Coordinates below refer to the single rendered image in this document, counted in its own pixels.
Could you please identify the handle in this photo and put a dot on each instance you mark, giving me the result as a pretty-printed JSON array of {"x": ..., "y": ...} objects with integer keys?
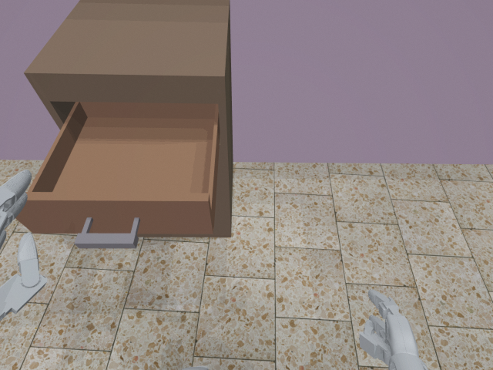
[{"x": 86, "y": 240}]

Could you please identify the drawer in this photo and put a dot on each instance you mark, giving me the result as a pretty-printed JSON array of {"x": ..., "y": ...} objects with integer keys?
[{"x": 117, "y": 161}]

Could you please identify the left robot hand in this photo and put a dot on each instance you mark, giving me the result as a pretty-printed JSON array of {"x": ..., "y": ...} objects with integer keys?
[{"x": 18, "y": 290}]

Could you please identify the cabinet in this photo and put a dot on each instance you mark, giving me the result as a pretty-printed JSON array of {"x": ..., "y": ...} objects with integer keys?
[{"x": 144, "y": 51}]

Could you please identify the robot right forearm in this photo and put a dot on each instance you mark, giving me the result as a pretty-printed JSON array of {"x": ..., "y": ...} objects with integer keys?
[{"x": 404, "y": 361}]

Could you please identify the right robot hand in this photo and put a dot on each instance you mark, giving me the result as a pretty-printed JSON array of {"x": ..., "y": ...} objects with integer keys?
[{"x": 394, "y": 336}]

